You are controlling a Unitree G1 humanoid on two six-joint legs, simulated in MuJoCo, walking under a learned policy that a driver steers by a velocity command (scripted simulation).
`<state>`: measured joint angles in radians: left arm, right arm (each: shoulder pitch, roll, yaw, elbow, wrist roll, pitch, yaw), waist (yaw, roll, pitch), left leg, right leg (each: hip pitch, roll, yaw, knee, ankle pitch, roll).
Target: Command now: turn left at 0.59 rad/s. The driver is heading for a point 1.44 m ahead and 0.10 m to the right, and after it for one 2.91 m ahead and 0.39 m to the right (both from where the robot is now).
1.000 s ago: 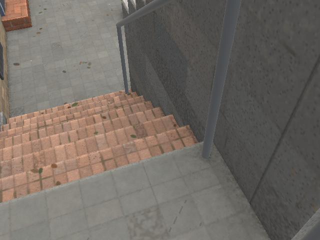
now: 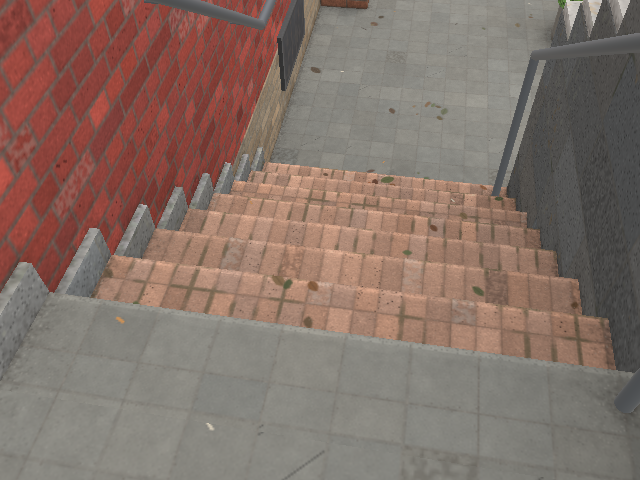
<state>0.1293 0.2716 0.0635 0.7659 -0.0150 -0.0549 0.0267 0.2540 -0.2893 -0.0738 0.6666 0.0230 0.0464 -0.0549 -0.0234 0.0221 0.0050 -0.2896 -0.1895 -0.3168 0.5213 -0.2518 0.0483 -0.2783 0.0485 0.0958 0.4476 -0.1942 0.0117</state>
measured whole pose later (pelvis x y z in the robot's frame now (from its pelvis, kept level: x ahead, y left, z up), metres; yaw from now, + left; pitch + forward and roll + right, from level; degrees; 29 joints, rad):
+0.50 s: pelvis +0.00 +0.02 +0.00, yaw +7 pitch +1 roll +0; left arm 0.25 0.27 0.03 0.77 -0.02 -0.02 -0.01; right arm 0.21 -0.22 -0.03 0.63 -0.01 0.02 -0.02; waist 0.04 -0.03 0.00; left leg -0.22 0.00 -0.01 0.48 -0.29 0.01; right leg -0.34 -0.03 -0.01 0.71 -0.45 0.00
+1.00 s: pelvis +0.17 -0.07 -0.01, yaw -8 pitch +2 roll +0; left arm 0.30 0.25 0.03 0.75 0.05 -0.15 -0.05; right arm 0.31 -0.23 0.01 0.75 -0.09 -0.12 0.02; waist 0.04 0.02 -0.02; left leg -0.34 0.06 -0.05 1.18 -0.44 0.04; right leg -0.36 0.07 0.01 0.62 -0.29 -0.08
